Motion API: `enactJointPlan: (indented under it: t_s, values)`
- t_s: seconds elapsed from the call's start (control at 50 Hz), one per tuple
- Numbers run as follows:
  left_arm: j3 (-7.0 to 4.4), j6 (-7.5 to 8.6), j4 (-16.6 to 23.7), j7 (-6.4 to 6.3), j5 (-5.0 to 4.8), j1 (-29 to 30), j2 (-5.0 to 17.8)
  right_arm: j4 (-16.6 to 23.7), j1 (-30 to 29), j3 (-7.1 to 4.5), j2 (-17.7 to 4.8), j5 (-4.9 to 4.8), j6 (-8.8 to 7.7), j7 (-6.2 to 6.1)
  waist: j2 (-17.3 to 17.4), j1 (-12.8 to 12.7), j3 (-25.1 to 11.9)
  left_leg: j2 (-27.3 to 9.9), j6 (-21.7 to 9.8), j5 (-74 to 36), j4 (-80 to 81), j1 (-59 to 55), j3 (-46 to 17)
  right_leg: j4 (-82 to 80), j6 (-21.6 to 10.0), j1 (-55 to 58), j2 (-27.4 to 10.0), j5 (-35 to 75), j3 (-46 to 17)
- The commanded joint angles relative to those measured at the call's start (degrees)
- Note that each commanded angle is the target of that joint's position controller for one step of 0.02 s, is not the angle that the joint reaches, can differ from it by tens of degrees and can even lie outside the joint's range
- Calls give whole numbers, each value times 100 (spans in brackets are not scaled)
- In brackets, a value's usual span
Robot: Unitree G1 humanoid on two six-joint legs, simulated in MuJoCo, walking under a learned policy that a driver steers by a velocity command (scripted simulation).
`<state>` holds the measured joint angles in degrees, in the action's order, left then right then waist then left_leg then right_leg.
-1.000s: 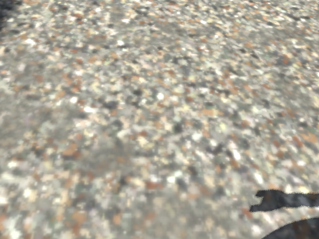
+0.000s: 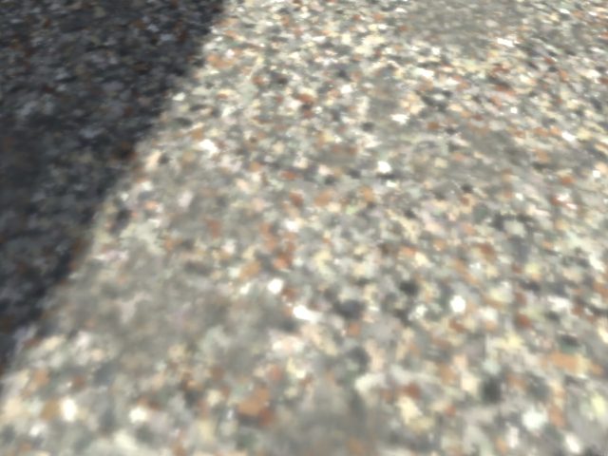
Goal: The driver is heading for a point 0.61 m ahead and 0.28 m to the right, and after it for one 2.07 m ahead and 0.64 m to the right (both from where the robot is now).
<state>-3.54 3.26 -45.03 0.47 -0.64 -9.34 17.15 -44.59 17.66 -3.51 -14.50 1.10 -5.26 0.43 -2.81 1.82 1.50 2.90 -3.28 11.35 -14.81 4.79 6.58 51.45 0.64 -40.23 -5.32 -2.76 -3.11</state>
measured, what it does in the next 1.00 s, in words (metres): walks ahead, turning right: right foot, then left foot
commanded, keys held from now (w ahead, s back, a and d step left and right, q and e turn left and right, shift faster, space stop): e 0.44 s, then w+e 0.56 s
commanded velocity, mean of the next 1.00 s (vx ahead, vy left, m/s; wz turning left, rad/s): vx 0.23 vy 0.00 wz -0.53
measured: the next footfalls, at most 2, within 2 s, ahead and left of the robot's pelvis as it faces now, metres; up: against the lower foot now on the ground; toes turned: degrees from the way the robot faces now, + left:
right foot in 0.18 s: +0.24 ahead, -0.12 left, +0.00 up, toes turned -7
left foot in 0.62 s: +0.27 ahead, +0.11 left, +0.00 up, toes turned -25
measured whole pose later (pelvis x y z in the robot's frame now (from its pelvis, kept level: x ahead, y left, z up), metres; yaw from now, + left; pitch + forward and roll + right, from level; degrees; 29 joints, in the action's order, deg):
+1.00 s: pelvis +0.28 -0.05 -0.01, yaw -35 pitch +2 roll +0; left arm -4.2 0.5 -34.2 2.7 -1.5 -8.3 16.3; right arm -46.4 23.5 -3.2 -15.2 0.2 -3.9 -1.0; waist -2.1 5.8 -0.1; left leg -3.4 1.8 20.4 -15.7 -2.8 9.3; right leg 47.8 1.4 -40.0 -3.7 -4.2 -1.5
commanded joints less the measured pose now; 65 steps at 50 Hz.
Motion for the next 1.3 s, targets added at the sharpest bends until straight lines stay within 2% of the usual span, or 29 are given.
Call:
enactJointPlan:
  t_s: [0.02,0.14,0.18,0.2,0.22,0.24,0.26,0.28,0.34,0.44,0.56,0.6,0.62,0.64,0.66,0.7,0.74,0.78,0.88,1.0,1.06,1.1,1.12,1.14,1.16,1.18,1.22,1.26,1.3]
  values:
    - [31,32,406,113,67,142,50,394,-514,-185,-863,-29,-64,-141,615,-103,-15,-1387,-670,-3301,342,608,49,-1008,5,879,117,980,250]
    - [-147,-15,868,353,81,135,440,338,-576,-312,-1139,-235,280,-306,751,-197,-313,-1787,-460,-4216,-1039,-495,14,-1640,-378,947,416,-368,590]
    - [-362,16,711,272,92,-839,867,389,-513,-273,-1023,-235,355,-340,318,-646,-874,-1195,-19,-3849,-2933,-112,298,-2513,-732,2453,736,925,550]
    - [-490,-11,810,123,118,-1090,1453,561,-191,-146,-693,24,306,-300,-807,-518,-1449,-608,399,-732,-4838,1431,339,-2148,-1336,4041,-514,3795,-1128]
    - [-444,-17,1004,101,192,-898,1596,662,212,-23,-467,74,255,-190,-1414,-173,-2388,417,663,2995,-6545,2992,-645,-2521,-2634,5325,-1728,4132,-3608]
    - [-364,-67,1154,124,133,-735,1197,552,-25,-117,-923,-69,232,-93,-446,-499,-2592,2,572,2614,-6838,3179,-1458,-2776,-2455,5096,-1493,2944,-3190]
    - [-290,-98,1216,107,70,-409,945,688,-472,-119,-957,-181,266,-85,-138,-440,-1943,-172,510,2131,-6649,3402,-1342,-2872,-2144,4485,-1228,1986,-2561]
    - [-244,-150,1223,81,-11,-204,770,662,-628,-117,-876,-127,331,-144,354,-301,-1316,-386,531,1798,-6150,3438,-1259,-3035,-1829,3719,-938,1291,-2121]
    - [-248,-265,1344,1,86,155,773,671,-577,-131,-775,-51,516,-242,-108,-7,-834,-402,610,1272,-5047,2652,-1084,-3376,-1538,2324,-375,499,-1670]
    - [-340,-363,1399,-190,54,54,945,630,-728,-67,-620,-61,508,-316,-316,-153,-1091,-285,808,836,-3811,2425,-1183,-3277,-1447,2369,-232,-137,-1741]
    - [-322,-441,1484,-200,3,-21,922,731,-819,-125,-734,-165,293,-154,-762,-226,-945,-87,590,1005,-2451,1678,-987,-3477,-1266,2072,-107,-2985,-2426]
    - [-286,-467,1505,-200,-44,66,832,596,-403,-166,-690,-214,189,-105,-666,74,-748,-91,348,562,-1307,770,-864,-3269,-1060,1605,121,-3408,-2407]
    - [-239,-463,1546,-205,-52,128,659,475,1,-239,-856,-190,155,-120,-409,266,-633,-527,136,657,-789,0,-1162,-2754,-779,914,405,-3541,-2142]
    - [-107,-442,1537,-199,-43,-32,128,414,475,-314,-1203,-93,149,-151,680,263,-827,-1875,-224,1699,-338,-691,-2496,-796,-394,180,1014,-3448,-1137]
    - [-162,-316,1918,-152,-86,267,352,425,348,-421,-1679,138,120,-65,1770,119,-116,-2630,-865,3115,424,-212,-4489,69,-366,-1179,1198,-2899,-667]
    - [-301,-239,1725,-87,-49,161,834,614,-291,-307,-1115,-31,35,-147,1312,-88,317,-2335,-745,2891,434,-51,-3711,880,-249,-1446,723,-1863,-799]
    - [-291,-243,1519,-39,4,-43,678,605,-260,-231,-919,-108,38,-200,1087,-60,224,-1923,-456,1782,436,-164,-2703,1328,-54,-1281,589,-1257,-565]
    - [-235,-209,1501,11,-17,59,461,515,-12,-190,-848,-38,-10,-214,992,48,187,-1747,-398,908,499,-104,-1936,1645,31,-1139,485,-763,-382]
    - [-163,-183,1616,84,-70,564,290,303,377,-194,-925,-6,13,-178,987,333,322,-1715,-454,-189,548,-386,-985,797,184,-1112,298,-165,-166]
    - [-28,-123,1841,329,-111,1310,61,30,579,-261,-1224,-165,102,-155,946,551,631,-1926,-415,-843,499,-647,-283,-896,-48,-387,213,-288,536]
    - [-113,-127,1853,383,-79,1083,261,-54,501,-329,-1457,-263,163,-149,1118,206,334,-1981,-273,-3500,-264,-821,138,-1403,-451,684,589,-944,952]
    - [-394,-177,1467,311,-82,-436,739,-51,406,-338,-1525,-307,193,-202,1049,-709,-650,-1794,-60,-5284,-2201,-432,513,-1959,-880,2911,1076,-584,1104]
    - [-572,-249,1230,189,-109,-1456,1104,91,421,-268,-1359,-228,132,-224,648,-1183,-1210,-1618,163,-3843,-3792,1032,465,-1945,-1144,4816,683,-466,267]
    - [-631,-198,1236,125,-148,-1354,1832,524,874,42,-423,40,-13,-135,-1217,-472,-1871,-534,498,1946,-5928,3580,52,-2383,-2186,6671,-1054,-1534,-3160]
    - [-496,-112,1351,124,-93,-1665,1380,582,271,-22,-876,-151,-243,-78,-713,-957,-2680,-362,435,2140,-6620,4023,-1263,-3297,-2407,6760,-1409,-2188,-4524]
    - [-383,-31,1203,150,-30,-1466,1051,780,-327,-108,-1154,-365,-320,-55,-493,-982,-1729,-593,346,1550,-6595,4501,-1233,-3406,-2094,6196,-1225,-1601,-3614]
    - [-281,12,1259,135,-47,-702,787,746,-399,-83,-1066,-145,-368,-119,136,-442,-778,-970,320,792,-5701,3960,-1157,-3448,-1807,4426,-726,-466,-2366]
    - [-224,34,1350,101,63,-282,665,678,-176,-122,-1072,-70,-232,-89,-8,-63,-526,-1094,406,517,-5288,3334,-1184,-3741,-1796,3446,-478,180,-1944]
    - [-195,89,1210,53,24,-247,613,595,-77,-83,-915,-25,-111,-60,40,53,-394,-1086,575,350,-4888,3212,-1020,-3887,-1835,2989,-424,739,-1532]
Keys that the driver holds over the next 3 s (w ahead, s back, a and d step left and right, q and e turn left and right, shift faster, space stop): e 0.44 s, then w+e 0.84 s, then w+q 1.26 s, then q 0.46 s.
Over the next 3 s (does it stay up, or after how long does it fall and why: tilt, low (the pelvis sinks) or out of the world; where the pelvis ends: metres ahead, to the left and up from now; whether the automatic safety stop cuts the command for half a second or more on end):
stays up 1.15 -0.60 -0.01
